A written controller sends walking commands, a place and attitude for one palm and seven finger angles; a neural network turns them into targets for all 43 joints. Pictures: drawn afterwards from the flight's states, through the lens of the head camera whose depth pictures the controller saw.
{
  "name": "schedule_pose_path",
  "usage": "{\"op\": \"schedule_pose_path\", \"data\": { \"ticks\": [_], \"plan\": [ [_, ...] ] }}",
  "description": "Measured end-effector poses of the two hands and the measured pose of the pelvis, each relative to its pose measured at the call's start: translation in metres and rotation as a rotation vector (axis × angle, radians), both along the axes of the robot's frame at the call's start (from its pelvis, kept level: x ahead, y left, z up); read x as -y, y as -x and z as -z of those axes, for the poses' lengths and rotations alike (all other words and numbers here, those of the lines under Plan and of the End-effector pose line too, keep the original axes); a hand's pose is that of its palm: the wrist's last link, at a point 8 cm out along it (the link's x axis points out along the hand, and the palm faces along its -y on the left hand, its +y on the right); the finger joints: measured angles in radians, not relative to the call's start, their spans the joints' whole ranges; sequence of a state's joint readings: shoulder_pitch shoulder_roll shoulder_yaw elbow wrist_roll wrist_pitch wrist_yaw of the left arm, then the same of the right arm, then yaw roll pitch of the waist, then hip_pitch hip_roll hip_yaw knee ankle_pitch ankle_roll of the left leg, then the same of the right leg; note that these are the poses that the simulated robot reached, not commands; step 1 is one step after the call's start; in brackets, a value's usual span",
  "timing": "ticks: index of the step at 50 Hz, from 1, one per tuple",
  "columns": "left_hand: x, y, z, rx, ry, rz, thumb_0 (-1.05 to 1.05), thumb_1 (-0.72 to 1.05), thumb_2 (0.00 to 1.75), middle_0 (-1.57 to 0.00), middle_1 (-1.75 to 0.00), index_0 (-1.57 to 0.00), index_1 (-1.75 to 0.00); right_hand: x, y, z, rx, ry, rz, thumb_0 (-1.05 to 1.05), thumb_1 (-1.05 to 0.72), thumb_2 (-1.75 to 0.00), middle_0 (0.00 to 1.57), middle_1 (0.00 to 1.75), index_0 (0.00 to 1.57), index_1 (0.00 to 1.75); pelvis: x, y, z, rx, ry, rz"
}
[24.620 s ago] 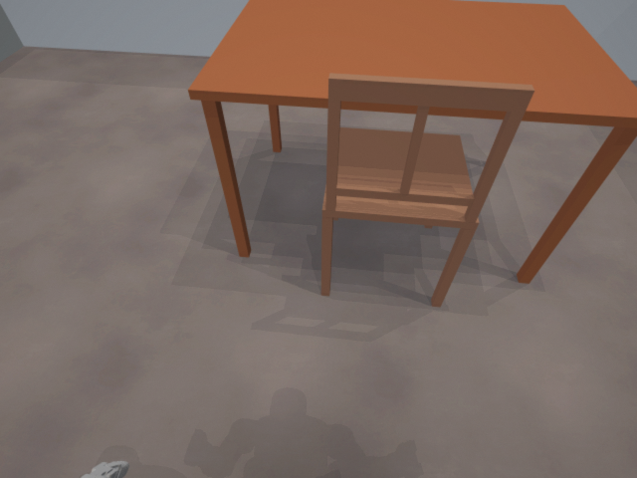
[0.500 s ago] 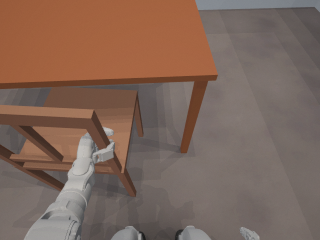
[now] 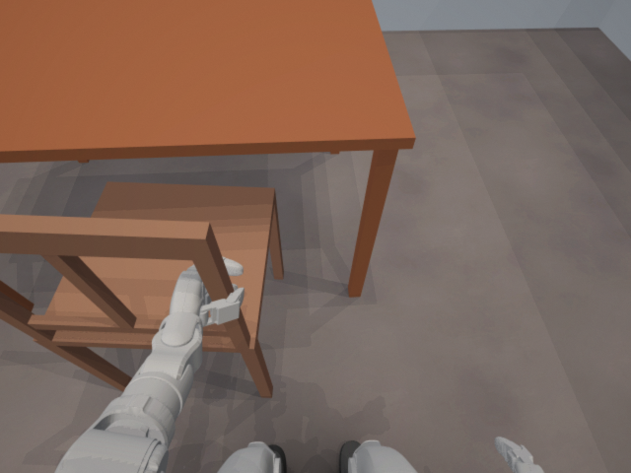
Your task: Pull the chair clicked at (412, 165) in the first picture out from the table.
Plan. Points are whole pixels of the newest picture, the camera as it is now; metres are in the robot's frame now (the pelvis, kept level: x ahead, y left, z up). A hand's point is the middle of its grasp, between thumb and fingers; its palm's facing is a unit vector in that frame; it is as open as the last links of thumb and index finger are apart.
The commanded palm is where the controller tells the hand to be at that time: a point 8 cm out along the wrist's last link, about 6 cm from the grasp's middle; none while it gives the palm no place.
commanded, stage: step backward, pulling the chair out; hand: left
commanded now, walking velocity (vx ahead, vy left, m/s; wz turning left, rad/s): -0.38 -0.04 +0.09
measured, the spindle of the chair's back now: (97, 291) +0.38 +0.35 -0.08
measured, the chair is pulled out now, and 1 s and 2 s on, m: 0.14 0.18 0.27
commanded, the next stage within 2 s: none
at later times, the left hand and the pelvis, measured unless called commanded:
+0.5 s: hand (233, 316) +0.33 +0.13 -0.06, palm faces +0.05 -0.99 -0.16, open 6.0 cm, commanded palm +0.32 +0.18 -0.05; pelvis -0.03 -0.01 -0.01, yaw +0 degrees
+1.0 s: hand (233, 329) +0.31 +0.12 -0.06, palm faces +0.07 -0.98 -0.16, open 6.1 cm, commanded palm +0.30 +0.17 -0.05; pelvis -0.05 -0.03 -0.01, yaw +0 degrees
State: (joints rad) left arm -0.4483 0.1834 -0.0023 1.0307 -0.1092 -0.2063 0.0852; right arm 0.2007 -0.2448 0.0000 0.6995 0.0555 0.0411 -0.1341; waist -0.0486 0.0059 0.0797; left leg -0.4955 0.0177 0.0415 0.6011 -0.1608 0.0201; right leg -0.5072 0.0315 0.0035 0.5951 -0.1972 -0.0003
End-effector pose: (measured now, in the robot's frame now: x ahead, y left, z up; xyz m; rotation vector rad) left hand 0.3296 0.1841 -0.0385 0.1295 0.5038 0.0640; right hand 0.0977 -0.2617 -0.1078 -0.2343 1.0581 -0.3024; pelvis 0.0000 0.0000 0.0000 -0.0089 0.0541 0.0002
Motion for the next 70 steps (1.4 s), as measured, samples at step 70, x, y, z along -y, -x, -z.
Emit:
{"op": "schedule_pose_path", "data": {
  "ticks": [70],
  "plan": [
    [0.016, 0.077, -0.002, -0.006, -0.011, -0.068, 0.14, 0.56, 0.8, -0.29, -1.16, -0.5, -1.45, 0.023, 0.072, 0.023, -0.029, -0.048, -0.096, 0.0, -0.91, -0.9, 0.2, 0.3, 0.2, 0.3, 0.036, 0.074, 0.009, 0.002, -0.036, -0.044]
  ]
}}
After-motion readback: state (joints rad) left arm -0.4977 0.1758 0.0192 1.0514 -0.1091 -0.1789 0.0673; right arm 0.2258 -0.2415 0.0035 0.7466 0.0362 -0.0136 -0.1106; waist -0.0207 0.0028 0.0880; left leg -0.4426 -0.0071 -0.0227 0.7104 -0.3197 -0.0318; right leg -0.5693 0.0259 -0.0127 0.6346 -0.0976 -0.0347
